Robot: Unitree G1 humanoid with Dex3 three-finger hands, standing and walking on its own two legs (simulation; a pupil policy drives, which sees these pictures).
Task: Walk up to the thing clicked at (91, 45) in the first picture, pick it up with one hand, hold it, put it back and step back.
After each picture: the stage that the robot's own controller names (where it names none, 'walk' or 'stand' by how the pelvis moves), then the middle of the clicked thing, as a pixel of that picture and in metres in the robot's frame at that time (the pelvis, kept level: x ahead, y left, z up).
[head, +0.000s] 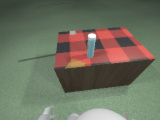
stand; (90, 46) +0.68 +0.03 -0.01
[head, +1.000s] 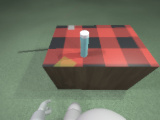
rise first; (84, 45) +0.61 +0.11 +0.02
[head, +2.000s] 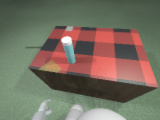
rise first; (69, 51) +0.51 +0.22 +0.02
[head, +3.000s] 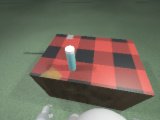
stand; (71, 59) +0.49 +0.19 -0.01
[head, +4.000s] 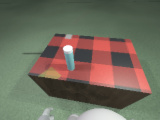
stand; (69, 59) +0.49 +0.21 -0.02
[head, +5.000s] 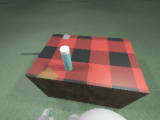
stand; (66, 59) +0.49 +0.23 -0.02
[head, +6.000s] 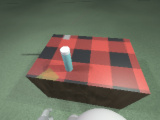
stand; (67, 60) +0.48 +0.23 -0.02
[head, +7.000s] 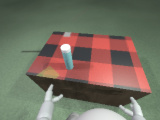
rise first; (67, 58) +0.48 +0.23 -0.01
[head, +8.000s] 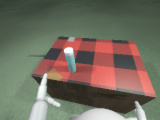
go down; (70, 61) +0.48 +0.22 -0.01
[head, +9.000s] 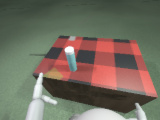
go down; (71, 60) +0.49 +0.22 -0.01
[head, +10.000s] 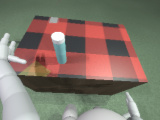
go down; (60, 50) +0.47 +0.20 +0.04
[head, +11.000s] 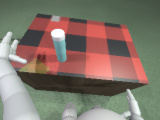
approach; (60, 48) +0.48 +0.21 +0.06
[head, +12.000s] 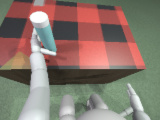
close in; (46, 37) +0.51 +0.23 +0.09
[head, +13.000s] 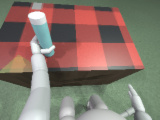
lift; (44, 38) +0.52 +0.23 +0.10
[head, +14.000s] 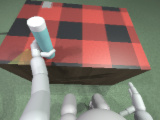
lift; (44, 42) +0.48 +0.25 +0.10
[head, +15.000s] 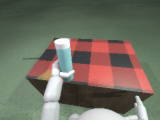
lift; (65, 62) +0.32 +0.17 +0.18
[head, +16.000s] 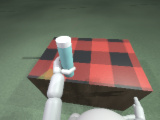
hold; (66, 59) +0.33 +0.16 +0.18
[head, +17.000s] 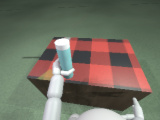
hold; (65, 61) +0.34 +0.17 +0.16
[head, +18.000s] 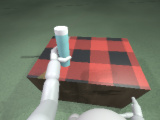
crouch; (63, 48) +0.42 +0.19 +0.19
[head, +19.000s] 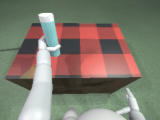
lower; (51, 37) +0.51 +0.22 +0.15
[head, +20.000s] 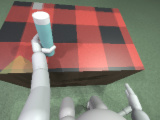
lower; (46, 37) +0.52 +0.23 +0.09
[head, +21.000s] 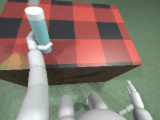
lower; (41, 34) +0.53 +0.23 +0.10
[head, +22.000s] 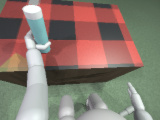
lower; (39, 33) +0.53 +0.25 +0.10
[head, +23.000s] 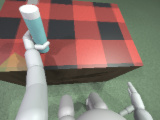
lower; (38, 33) +0.53 +0.25 +0.10
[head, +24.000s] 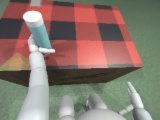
open; (41, 37) +0.51 +0.24 +0.10
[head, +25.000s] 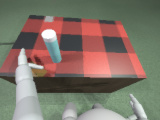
sink last; (53, 49) +0.48 +0.23 +0.06
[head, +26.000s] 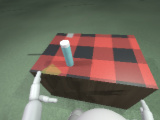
stand; (67, 54) +0.52 +0.25 +0.04
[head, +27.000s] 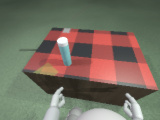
stand; (65, 53) +0.49 +0.23 +0.05
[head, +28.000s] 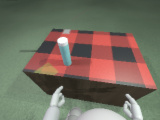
stand; (65, 53) +0.50 +0.24 +0.05
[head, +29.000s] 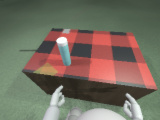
stand; (64, 53) +0.50 +0.24 +0.05
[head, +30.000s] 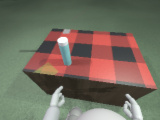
stand; (65, 53) +0.50 +0.23 +0.05
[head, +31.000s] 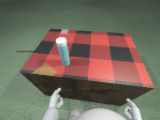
stand; (63, 53) +0.50 +0.23 +0.05
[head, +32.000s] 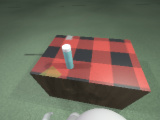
stand; (68, 57) +0.52 +0.23 -0.01
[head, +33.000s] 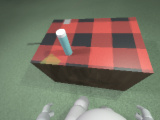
walk; (65, 43) +0.57 +0.28 +0.00
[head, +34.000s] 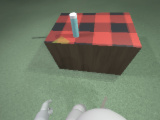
walk; (74, 26) +0.89 +0.23 +0.00
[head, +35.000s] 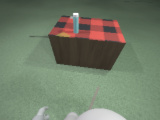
stand; (75, 23) +1.12 +0.25 +0.00
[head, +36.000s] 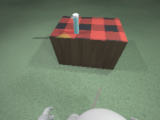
stand; (76, 24) +1.11 +0.26 -0.02
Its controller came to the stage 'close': yes
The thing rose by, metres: 0.21
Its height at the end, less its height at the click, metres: +0.00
